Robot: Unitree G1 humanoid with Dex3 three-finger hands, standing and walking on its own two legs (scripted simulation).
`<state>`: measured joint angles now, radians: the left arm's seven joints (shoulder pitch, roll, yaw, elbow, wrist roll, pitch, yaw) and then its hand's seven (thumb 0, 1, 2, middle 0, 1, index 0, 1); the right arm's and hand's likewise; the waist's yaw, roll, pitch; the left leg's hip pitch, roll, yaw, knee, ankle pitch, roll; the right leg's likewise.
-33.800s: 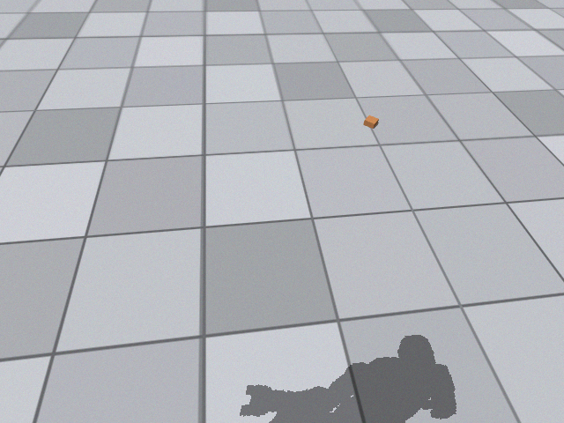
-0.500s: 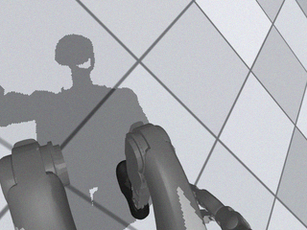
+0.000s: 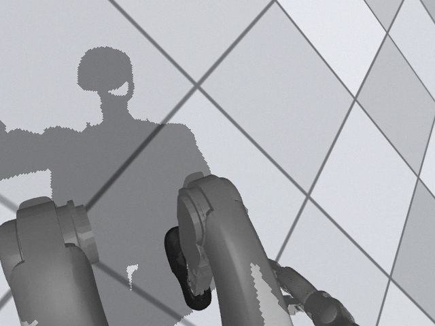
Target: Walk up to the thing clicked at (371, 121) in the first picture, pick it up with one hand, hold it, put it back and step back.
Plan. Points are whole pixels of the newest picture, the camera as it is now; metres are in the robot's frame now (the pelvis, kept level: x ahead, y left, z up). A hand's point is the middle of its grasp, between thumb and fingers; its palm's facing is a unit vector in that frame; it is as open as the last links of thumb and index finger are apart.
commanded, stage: close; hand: left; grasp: from above
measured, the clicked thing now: out of the picture +0.39 +0.32 -0.28
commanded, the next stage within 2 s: go down in 0.56 s
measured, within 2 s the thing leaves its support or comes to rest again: neither
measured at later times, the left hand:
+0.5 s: hand out of the picture +0.38 +0.31 -0.25, palm faces -0.47 -0.10 -0.88, open 9.4 cm
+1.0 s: hand out of the picture +0.38 +0.32 -0.24, palm faces -0.42 -0.12 -0.90, open 11.4 cm
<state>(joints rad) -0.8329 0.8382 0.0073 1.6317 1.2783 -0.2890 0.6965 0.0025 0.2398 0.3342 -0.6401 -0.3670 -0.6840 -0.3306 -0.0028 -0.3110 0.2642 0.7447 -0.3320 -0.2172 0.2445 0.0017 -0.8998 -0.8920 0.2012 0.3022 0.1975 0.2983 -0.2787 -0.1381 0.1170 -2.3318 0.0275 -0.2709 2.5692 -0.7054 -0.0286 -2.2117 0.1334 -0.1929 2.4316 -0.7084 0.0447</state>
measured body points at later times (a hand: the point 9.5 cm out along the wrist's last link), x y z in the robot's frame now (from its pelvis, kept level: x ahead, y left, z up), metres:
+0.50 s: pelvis +0.00 +0.00 +0.00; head +0.24 +0.13 +0.35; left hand +0.40 +0.31 -0.20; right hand +0.10 -0.25 -0.08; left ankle +0.07 +0.13 -0.26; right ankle +0.10 -0.11 -0.26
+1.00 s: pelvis +0.00 +0.00 +0.00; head +0.24 +0.13 +0.36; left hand +0.40 +0.32 -0.19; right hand +0.11 -0.25 -0.08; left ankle +0.07 +0.13 -0.26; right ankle +0.10 -0.11 -0.26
